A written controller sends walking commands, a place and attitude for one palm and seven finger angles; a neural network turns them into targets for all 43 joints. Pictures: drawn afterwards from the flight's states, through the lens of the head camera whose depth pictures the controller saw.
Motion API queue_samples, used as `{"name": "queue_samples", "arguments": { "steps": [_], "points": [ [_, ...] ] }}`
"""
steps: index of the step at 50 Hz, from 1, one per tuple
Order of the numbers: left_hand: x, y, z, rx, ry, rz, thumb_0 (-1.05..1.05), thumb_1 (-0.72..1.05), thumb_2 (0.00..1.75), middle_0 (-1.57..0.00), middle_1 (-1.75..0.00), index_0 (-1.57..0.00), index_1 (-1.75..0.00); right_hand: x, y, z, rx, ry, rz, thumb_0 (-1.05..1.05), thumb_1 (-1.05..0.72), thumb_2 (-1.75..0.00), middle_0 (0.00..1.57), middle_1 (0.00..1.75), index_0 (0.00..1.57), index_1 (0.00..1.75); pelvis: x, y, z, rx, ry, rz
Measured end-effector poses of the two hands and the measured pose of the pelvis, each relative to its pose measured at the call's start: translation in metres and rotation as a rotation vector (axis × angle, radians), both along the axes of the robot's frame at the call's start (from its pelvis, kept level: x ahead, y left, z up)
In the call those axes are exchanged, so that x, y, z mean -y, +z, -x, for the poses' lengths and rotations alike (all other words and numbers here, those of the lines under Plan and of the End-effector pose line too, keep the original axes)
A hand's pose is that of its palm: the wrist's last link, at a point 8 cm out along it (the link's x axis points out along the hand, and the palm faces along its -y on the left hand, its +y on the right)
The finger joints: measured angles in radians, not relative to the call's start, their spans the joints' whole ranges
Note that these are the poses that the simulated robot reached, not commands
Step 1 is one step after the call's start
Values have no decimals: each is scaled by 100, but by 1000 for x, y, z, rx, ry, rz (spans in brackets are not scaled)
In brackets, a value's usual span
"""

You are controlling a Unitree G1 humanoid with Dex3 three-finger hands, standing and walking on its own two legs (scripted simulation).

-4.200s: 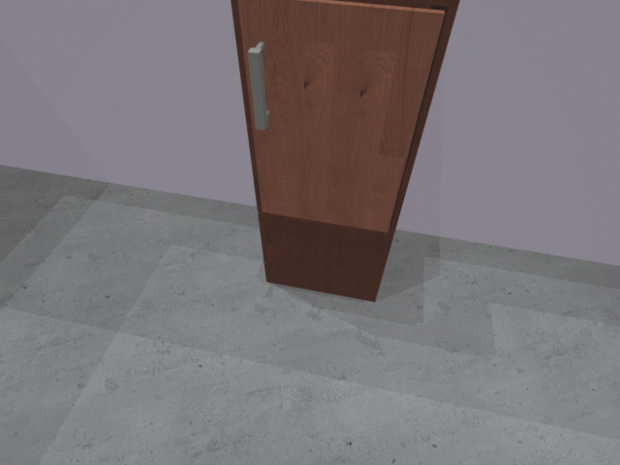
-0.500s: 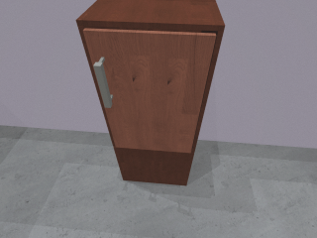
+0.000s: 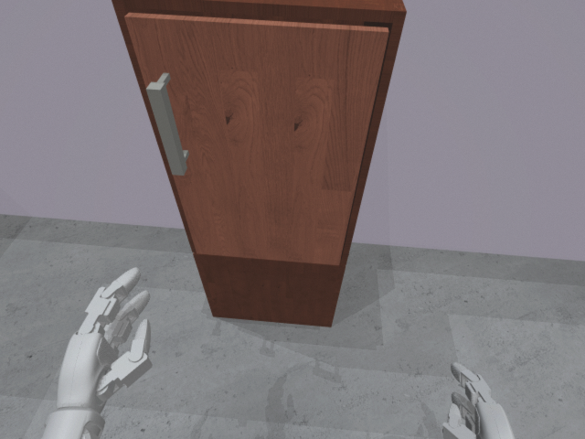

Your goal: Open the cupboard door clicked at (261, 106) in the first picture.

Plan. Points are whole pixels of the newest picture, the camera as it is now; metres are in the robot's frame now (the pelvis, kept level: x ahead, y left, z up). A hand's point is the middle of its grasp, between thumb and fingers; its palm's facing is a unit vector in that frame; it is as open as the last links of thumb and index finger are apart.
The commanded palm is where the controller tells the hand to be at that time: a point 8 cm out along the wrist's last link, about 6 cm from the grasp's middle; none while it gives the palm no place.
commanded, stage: raise the hand with hooked fingers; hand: left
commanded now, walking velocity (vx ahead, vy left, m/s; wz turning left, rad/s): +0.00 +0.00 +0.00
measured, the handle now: (172, 126) +0.60 +0.24 +0.11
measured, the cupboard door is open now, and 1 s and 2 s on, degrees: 0 0 0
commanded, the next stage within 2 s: move the hooked fingers beside the handle in 1.84 s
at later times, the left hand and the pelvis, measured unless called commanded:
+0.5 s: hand (114, 358) +0.22 +0.23 +0.04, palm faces -0.05 -1.00 -0.06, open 10.6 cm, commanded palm +0.18 +0.28 +0.04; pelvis -0.01 +0.00 -0.03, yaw +1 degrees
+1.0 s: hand (68, 309) +0.25 +0.28 +0.09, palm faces -0.01 -1.00 -0.06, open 13.5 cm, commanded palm +0.22 +0.32 +0.10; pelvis +0.00 +0.02 +0.00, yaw +1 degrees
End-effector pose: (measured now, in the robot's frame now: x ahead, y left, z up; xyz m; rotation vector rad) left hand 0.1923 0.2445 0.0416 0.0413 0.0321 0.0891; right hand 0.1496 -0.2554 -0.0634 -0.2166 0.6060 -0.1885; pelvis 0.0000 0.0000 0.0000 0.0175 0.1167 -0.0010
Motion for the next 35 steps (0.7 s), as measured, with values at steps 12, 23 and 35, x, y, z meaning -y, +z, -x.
{"name": "queue_samples", "arguments": {
  "steps": [12, 23, 35],
  "points": [
    [-24, -45, 51, -26, -29, 22, 1, 52, 74, -23, -54, -23, -55, -5, 2, -73, 193, 159, 83, 1, -91, -89, 20, 30, 19, 30, 11, -48, 10, -69, 33, 39],
    [-32, -6, -2, -42, -157, -20, 1, 26, 63, -24, -71, -25, -71, -41, -39, -2, -41, 91, -63, 2, -90, -89, 20, 30, 20, 30, 5, -32, 13, -53, 29, 52],
    [-60, 14, -14, -7, -119, -22, 0, -2, 51, -26, -89, -26, -89, -15, -20, 28, -84, 34, 36, 2, -90, -89, 20, 30, 20, 30, -12, -16, 8, -32, 18, 46]
  ]
}}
